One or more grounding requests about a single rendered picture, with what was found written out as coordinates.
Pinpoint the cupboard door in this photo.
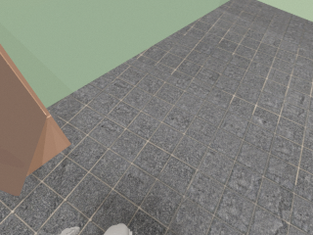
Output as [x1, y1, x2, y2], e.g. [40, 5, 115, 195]
[0, 54, 47, 196]

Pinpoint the left robot thigh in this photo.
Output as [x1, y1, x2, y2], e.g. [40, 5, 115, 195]
[104, 224, 133, 235]

